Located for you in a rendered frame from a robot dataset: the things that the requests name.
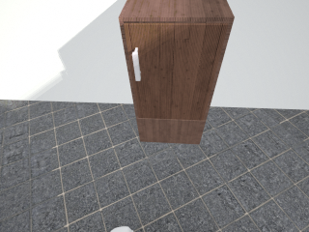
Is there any cupboard door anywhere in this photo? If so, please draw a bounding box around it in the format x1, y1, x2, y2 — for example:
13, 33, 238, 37
124, 23, 228, 121

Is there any handle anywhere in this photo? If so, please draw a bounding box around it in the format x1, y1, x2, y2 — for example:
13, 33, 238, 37
131, 47, 141, 81

